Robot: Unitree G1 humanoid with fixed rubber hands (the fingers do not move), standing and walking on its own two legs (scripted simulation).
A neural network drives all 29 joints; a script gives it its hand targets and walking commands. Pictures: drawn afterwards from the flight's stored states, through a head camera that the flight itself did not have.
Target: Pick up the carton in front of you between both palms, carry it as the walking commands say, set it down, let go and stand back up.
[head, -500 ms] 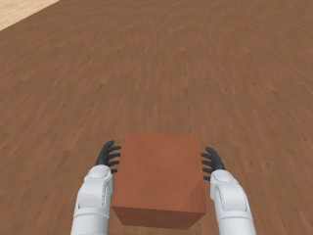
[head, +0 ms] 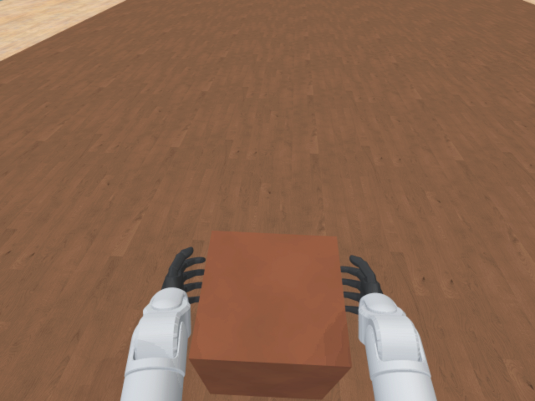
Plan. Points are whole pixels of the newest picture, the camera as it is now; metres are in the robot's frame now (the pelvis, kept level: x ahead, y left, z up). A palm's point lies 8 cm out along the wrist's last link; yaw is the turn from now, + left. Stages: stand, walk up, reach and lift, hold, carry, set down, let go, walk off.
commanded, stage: carry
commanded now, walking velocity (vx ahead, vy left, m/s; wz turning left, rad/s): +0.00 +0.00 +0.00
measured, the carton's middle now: (269, 319) +0.31 +0.00 -0.06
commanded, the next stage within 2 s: hold in 1.76 s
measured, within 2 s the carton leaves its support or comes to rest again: neither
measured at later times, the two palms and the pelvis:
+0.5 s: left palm (169, 317) +0.26 +0.15 +0.05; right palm (376, 323) +0.25 -0.15 +0.04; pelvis -0.04 +0.00 +0.00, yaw +0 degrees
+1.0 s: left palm (162, 326) +0.24 +0.16 +0.05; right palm (374, 329) +0.24 -0.14 +0.05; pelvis -0.05 +0.01 +0.00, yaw +0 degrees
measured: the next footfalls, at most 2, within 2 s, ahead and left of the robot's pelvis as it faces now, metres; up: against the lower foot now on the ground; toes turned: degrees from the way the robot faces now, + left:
none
